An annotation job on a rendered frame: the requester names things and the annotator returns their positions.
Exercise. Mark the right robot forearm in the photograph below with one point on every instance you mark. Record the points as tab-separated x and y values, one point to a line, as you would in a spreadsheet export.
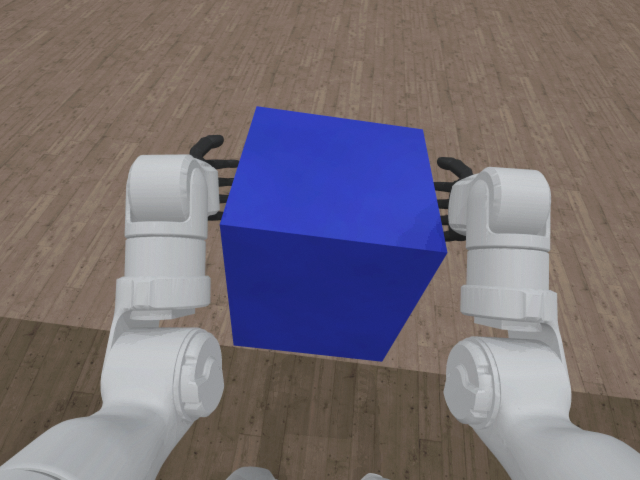
505	215

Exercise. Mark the robot right hand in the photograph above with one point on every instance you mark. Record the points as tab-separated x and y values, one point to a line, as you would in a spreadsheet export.
460	170

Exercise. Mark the right robot upper arm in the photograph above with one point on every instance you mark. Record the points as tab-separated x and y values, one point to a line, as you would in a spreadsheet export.
515	394

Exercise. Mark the robot left hand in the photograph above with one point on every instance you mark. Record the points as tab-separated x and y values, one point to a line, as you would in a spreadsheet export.
199	150

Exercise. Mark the left robot forearm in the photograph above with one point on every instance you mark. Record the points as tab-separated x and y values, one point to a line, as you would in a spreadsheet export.
168	201

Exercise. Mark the carton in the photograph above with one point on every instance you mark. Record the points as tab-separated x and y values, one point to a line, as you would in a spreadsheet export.
330	234

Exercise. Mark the left robot upper arm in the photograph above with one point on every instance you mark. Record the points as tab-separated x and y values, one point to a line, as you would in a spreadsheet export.
157	381

